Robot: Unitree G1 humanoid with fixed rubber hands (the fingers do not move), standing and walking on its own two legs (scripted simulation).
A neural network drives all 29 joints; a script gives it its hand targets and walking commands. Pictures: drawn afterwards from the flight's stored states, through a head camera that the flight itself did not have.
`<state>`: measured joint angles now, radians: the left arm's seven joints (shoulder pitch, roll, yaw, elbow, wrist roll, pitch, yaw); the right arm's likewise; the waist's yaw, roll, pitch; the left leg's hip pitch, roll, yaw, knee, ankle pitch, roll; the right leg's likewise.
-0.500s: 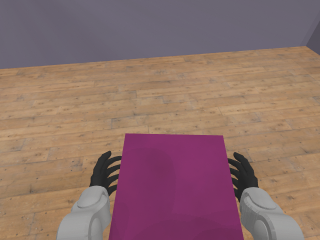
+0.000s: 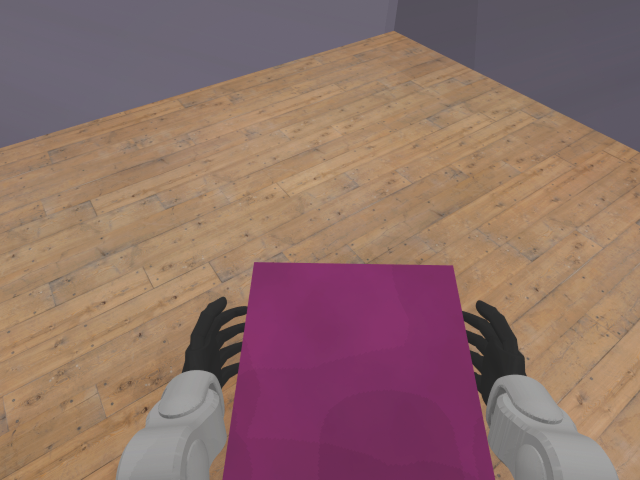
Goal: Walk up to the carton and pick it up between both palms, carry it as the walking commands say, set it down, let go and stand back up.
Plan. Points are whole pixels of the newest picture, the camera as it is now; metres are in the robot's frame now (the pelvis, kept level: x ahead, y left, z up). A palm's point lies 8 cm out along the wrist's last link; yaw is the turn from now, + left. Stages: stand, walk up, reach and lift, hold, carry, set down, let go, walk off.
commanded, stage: carry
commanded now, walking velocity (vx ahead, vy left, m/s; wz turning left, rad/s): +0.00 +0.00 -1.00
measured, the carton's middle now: (348, 391) +0.24 +0.00 +0.01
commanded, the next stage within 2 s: none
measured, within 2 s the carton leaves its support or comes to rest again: neither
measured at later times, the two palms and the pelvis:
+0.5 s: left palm (423, 368) +0.25 -0.07 +0.07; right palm out of the picture +0.08 -0.32 +0.07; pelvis -0.03 -0.06 -0.01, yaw -31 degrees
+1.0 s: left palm (558, 396) +0.21 -0.18 +0.12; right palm out of the picture -0.05 -0.33 +0.12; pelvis -0.05 -0.07 +0.02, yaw -60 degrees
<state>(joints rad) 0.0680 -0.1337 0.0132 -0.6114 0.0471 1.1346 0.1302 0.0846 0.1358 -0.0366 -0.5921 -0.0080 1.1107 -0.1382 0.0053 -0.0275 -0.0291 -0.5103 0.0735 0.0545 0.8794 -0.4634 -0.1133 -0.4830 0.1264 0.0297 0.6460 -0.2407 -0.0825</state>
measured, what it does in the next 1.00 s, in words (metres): steps on the spot, turning right: left foot, then right foot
